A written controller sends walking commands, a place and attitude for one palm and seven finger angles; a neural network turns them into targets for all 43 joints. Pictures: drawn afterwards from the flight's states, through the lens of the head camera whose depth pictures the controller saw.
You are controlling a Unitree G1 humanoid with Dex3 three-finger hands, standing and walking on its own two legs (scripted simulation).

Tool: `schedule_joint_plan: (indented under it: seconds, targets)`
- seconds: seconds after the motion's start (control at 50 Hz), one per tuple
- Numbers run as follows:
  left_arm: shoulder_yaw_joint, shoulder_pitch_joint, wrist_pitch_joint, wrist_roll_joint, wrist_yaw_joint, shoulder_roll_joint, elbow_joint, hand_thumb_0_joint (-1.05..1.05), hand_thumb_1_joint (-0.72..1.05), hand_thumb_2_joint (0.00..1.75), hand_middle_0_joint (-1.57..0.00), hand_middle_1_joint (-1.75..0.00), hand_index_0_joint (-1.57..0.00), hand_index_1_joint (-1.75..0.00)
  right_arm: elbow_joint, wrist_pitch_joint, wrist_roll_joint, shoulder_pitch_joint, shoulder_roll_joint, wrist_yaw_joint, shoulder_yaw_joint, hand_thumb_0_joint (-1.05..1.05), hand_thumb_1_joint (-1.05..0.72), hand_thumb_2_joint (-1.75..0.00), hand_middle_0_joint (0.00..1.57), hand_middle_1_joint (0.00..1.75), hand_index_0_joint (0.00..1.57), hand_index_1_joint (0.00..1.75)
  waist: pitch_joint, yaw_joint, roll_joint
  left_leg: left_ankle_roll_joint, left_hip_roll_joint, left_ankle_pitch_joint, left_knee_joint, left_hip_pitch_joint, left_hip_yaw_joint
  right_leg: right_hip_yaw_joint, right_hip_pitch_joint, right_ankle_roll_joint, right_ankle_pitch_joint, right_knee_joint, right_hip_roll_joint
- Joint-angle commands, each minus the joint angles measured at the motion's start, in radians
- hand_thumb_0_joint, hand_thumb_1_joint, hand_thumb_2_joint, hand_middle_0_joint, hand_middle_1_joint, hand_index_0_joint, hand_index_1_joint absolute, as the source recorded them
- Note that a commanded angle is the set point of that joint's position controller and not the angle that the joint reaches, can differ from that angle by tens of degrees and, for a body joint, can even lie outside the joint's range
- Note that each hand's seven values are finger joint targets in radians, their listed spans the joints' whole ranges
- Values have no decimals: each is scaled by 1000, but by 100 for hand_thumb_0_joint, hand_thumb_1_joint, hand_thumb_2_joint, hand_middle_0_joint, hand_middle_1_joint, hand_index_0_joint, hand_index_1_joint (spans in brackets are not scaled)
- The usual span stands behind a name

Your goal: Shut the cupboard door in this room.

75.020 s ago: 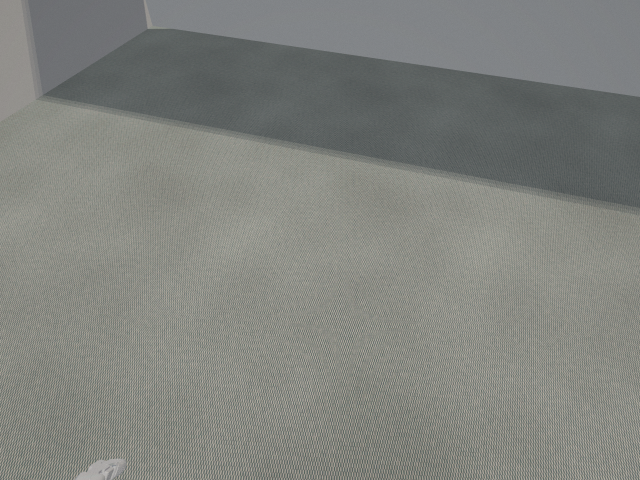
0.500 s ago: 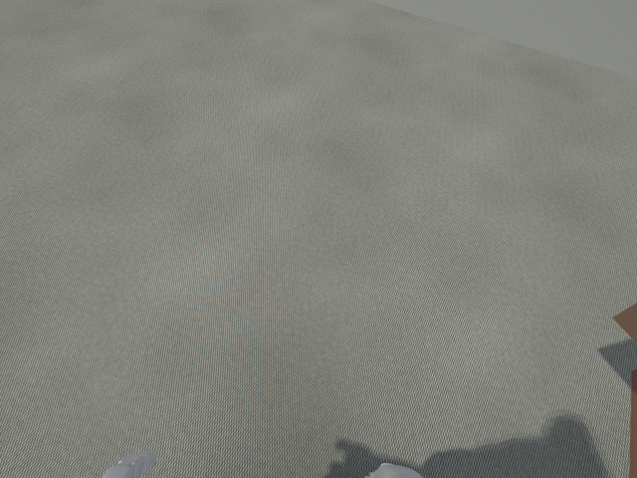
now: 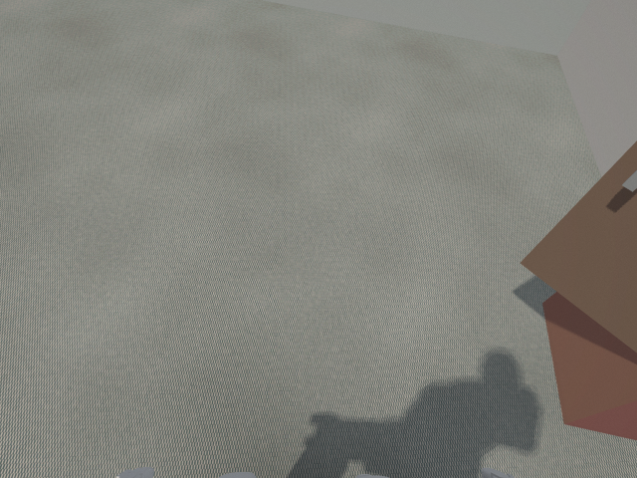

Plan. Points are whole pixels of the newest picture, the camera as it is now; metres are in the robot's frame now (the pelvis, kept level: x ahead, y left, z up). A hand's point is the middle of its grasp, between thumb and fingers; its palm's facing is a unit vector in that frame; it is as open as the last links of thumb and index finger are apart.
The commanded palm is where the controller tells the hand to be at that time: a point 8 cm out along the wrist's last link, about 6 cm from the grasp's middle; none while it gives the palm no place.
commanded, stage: turn to face it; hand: left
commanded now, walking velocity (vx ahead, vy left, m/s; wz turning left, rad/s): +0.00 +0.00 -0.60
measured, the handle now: out of the picture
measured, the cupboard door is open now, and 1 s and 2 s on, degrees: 53 53 53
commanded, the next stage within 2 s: take the last steps up to it in 1.12 s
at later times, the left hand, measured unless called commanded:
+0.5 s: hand (224, 447) +0.17 +0.13 -0.14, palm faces -0.30 -0.91 -0.27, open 7.4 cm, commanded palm none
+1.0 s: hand (247, 402) +0.23 +0.11 -0.15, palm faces -0.53 -0.83 -0.20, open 7.4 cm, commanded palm none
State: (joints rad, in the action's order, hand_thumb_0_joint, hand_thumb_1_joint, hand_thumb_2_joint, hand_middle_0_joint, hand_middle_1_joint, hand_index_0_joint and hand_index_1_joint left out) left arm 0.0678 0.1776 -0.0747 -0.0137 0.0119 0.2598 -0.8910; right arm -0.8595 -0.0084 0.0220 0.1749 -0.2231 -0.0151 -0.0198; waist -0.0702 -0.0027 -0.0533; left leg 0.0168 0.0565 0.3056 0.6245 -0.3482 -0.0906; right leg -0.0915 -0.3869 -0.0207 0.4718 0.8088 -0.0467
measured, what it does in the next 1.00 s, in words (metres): steps on the spot, turning right: right foot, then left foot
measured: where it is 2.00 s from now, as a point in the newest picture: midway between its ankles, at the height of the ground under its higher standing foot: outside the picture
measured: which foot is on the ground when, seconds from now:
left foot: down 0.00-0.36, up 0.38-0.70, down 0.72-1.00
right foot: up 0.00-0.34, down 0.36-0.72, up 0.74-1.00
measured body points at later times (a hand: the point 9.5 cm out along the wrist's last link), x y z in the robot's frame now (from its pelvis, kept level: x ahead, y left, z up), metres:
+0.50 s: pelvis +0.00 -0.03 +0.00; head +0.05 -0.06 +0.45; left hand +0.19 +0.18 -0.12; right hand -0.03 -0.31 -0.15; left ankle +0.02 +0.11 -0.66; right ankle -0.04 -0.14 -0.73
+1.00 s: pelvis +0.03 -0.01 +0.02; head +0.09 -0.02 +0.46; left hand +0.26 +0.16 -0.13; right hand -0.06 -0.25 -0.12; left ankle +0.08 +0.09 -0.73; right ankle -0.07 -0.12 -0.67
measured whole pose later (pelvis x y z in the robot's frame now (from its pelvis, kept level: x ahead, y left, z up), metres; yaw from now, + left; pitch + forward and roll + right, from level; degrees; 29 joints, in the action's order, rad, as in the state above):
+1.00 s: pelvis +0.03 -0.01 +0.02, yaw -33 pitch +1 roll -3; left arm 0.08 0.13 -0.08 -0.02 0.03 0.26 -0.90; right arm -0.91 -0.01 0.03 0.23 -0.22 -0.02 -0.02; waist -0.09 0.02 0.00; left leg 0.01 0.13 0.28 0.51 -0.24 -0.17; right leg 0.04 -0.41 -0.04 0.45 0.90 0.02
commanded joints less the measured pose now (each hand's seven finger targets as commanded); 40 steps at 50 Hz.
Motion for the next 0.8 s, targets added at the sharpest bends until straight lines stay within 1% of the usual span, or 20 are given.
schedule_joint_plan:
  seconds: [0.0,0.06,0.2,0.26,0.28,0.3,0.32,0.34,0.36,0.38,0.42,0.46,0.56,0.6,0.64,0.66,0.68,0.7,0.72,0.78]
  targets:
    - [40,-48,26,-7,15,94,99,0,90,90,-20,-30,-20,-30,65,20,13,70,-214,-28,-55,0,-90,-90,20,30,20,30,92,18,230,126,342,-469,-290,199,249,42,-191,-27,52,425,66]
    - [35,-52,17,-5,28,59,91,0,90,90,-20,-30,-20,-30,55,20,9,74,-187,-30,-53,0,-90,-90,20,30,20,30,111,21,214,102,285,-545,-255,268,97,99,-174,-41,-11,338,80]
    - [23,-102,18,-6,33,30,104,0,90,90,-20,-30,-20,-30,7,10,10,120,-211,-16,-76,0,-90,-90,20,30,20,30,133,50,271,100,311,-528,-217,287,0,180,-51,-26,-26,31,67]
    - [21,-83,27,-8,28,41,100,0,90,90,-20,-30,-20,-30,1,4,9,111,-223,-8,-86,0,-90,-90,20,30,20,30,119,40,269,71,324,-483,-161,237,-28,207,59,-2,-93,-145,51]
    - [25,-44,30,-8,26,52,90,0,90,90,-20,-30,-20,-30,2,2,6,94,-227,-7,-86,0,-90,-90,20,30,20,30,123,13,249,41,314,-426,-116,187,-48,212,144,9,-189,-254,47]
    - [34,25,36,-10,21,85,69,0,90,90,-20,-30,-20,-30,10,1,0,70,-219,-3,-87,0,-90,-90,20,30,20,30,143,-27,189,-3,279,-348,-16,121,-81,176,262,30,-299,-369,73]
    - [50,87,50,-19,9,183,52,0,90,90,-20,-30,-20,-30,36,-3,-10,64,-158,3,-76,0,-90,-90,20,30,20,30,169,-57,-71,-68,174,-78,178,-73,-149,-72,425,100,-478,-462,270]
    - [58,126,54,-11,-3,258,35,0,90,90,-20,-30,-20,-30,84,-12,-9,1,-109,3,-54,0,-90,-90,20,30,20,30,125,-82,-245,-101,46,358,392,-264,-85,-289,401,205,-758,-477,440]
    - [63,144,51,-4,-15,262,34,0,90,90,-20,-30,-20,-30,100,-27,-9,-36,-129,-8,-50,0,-90,-90,20,30,20,30,111,-93,-172,-95,54,339,506,-286,28,-302,333,252,-766,-474,452]
    - [66,87,53,-8,-25,242,39,0,90,90,-20,-30,-20,-30,84,-27,-10,-37,-119,-15,-52,0,-90,-90,20,30,20,30,108,-61,-242,-97,57,297,561,-339,77,-311,338,255,-701,-474,406]
    - [44,-18,53,-5,-26,174,71,0,90,90,-20,-30,-20,-30,51,-23,-6,-5,-136,-9,-56,0,-90,-90,20,30,20,30,106,-7,-154,-110,75,154,550,-293,89,-163,303,216,-657,-447,317]
    - [39,-49,57,-7,-25,161,83,0,90,90,-20,-30,-20,-30,34,-26,-5,24,-122,-1,-51,0,-90,-90,20,30,20,30,120,13,-112,-117,58,104,474,-205,61,-108,240,197,-651,-438,277]
    - [44,-7,55,-13,-17,187,67,0,90,90,-20,-30,-20,-30,54,-21,-10,-9,-109,0,-49,0,-90,-90,20,30,20,30,114,-11,-89,-114,5,112,250,-137,42,-195,223,212,-582,-437,267]
    - [51,-17,51,-13,-17,196,69,0,90,90,-20,-30,-20,-30,58,-13,-14,7,-106,-5,-48,0,-90,-90,20,30,20,30,130,-3,-112,-107,-11,111,128,-74,42,-227,214,206,-622,-404,264]
    - [49,-45,45,-7,-15,191,73,0,90,90,-20,-30,-20,-30,40,-7,-17,65,-111,-11,-48,0,-90,-90,20,30,20,30,136,30,-105,-100,-30,0,-37,53,33,-237,146,161,-587,-361,230]
    - [46,-68,41,-4,-15,170,74,0,90,90,-20,-30,-20,-30,24,0,-17,114,-123,-12,-50,0,-90,-90,20,30,20,30,146,57,-74,-92,-10,-97,-176,164,49,-211,82,117,-517,-308,196]
    - [35,-33,33,6,-11,113,91,0,90,90,-20,-30,-20,-30,23,13,-5,130,-197,-18,-58,0,-90,-90,20,30,20,30,169,48,135,-39,146,-131,-294,285,205,-133,-54,59,-312,-186,80]
    - [24,-11,33,10,-1,68,110,0,90,90,-20,-30,-20,-30,34,14,6,148,-282,-19,-74,0,-90,-90,20,30,20,30,166,48,378,82,384,-279,-339,323,419,33,-178,3,98,53,-21]
    - [27,-43,28,-5,0,100,108,0,90,90,-20,-30,-20,-30,29,13,13,151,-282,-26,-73,0,-90,-90,20,30,20,30,152,66,342,140,441,-326,-335,263,442,24,-186,-7,158,256,15]
    - [37,-43,28,-5,16,86,79,0,90,90,-20,-30,-20,-30,59,19,15,51,-204,-28,-55,0,-90,-90,20,30,20,30,108,14,210,130,323,-503,-278,217,227,48,-185,-28,42,389,65]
